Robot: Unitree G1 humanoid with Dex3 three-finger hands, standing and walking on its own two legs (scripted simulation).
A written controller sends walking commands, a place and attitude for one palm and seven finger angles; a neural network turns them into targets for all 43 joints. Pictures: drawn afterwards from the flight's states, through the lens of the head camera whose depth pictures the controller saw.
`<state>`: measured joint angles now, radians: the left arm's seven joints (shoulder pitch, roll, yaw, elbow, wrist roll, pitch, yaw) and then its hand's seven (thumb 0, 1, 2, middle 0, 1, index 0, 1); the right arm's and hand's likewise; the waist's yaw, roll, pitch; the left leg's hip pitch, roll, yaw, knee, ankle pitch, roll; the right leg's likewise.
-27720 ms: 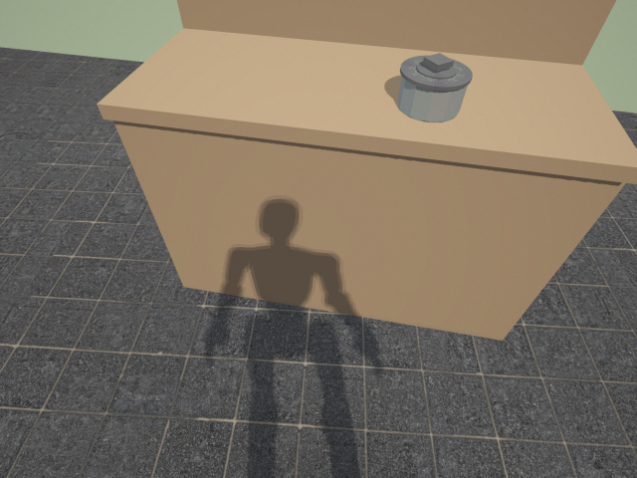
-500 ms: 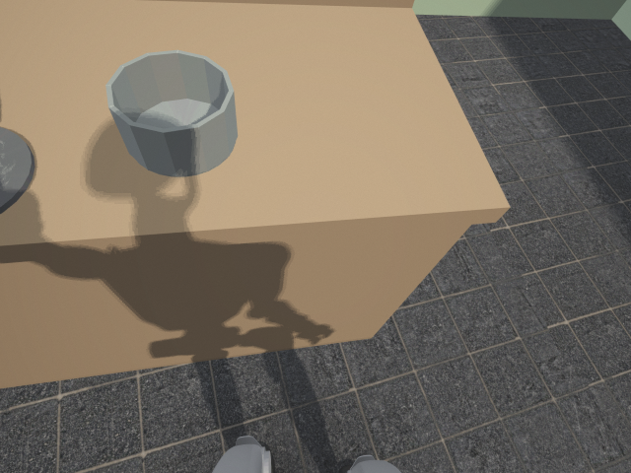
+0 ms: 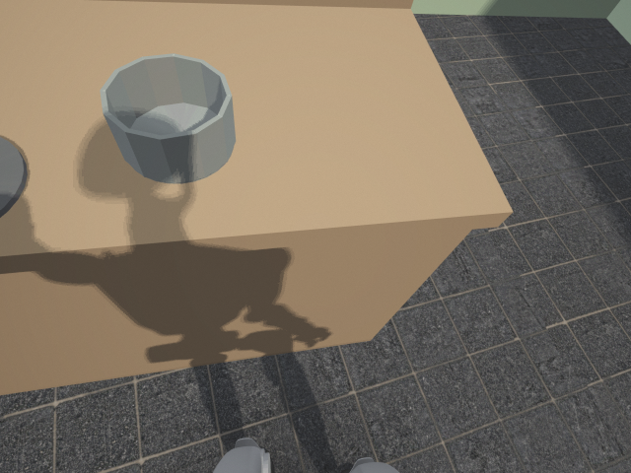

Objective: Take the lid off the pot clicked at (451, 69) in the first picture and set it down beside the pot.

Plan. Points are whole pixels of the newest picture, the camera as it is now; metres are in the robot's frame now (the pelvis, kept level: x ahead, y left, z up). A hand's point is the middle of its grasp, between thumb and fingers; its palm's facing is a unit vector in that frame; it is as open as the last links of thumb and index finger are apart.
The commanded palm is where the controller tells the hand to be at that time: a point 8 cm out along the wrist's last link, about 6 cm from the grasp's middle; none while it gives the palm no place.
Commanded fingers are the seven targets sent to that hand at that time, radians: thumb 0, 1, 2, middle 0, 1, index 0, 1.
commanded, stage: raise the empty hand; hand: left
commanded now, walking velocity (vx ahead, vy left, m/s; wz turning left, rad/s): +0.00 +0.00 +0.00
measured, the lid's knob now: out of the picture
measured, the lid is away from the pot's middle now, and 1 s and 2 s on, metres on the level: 0.26 0.26 0.26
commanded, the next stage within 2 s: draw the hand back to the body in 1.20 s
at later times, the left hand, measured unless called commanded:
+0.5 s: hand out of the picture +0.44 +0.40 +0.18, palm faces -0.36 -0.18 -0.92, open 11.0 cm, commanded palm +0.50 +0.39 +0.25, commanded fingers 0.00 -0.05 0.72 -0.38 -0.81 -0.38 -0.81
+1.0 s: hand out of the picture +0.45 +0.41 +0.23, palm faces -0.28 -0.19 -0.94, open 11.0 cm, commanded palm +0.49 +0.40 +0.31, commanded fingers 0.00 -0.05 0.72 -0.38 -0.81 -0.38 -0.81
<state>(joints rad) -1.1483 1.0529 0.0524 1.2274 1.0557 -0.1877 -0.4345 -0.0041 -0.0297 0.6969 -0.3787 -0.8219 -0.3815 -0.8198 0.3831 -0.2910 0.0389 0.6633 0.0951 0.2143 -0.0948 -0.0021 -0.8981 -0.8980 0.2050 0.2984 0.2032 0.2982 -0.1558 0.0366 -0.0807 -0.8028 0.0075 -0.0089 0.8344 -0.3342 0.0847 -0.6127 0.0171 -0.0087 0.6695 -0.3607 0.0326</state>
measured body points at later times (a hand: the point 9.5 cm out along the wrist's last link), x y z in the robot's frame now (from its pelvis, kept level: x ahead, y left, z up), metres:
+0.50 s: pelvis -0.01 +0.00 +0.01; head +0.07 +0.04 +0.45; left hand +0.46 +0.40 +0.23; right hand -0.01 -0.28 -0.09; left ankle +0.03 +0.06 -0.70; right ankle -0.03 -0.18 -0.70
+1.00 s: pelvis +0.01 +0.00 +0.02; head +0.09 +0.04 +0.46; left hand +0.46 +0.42 +0.29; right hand +0.00 -0.28 -0.09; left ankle +0.03 +0.06 -0.70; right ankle -0.03 -0.18 -0.70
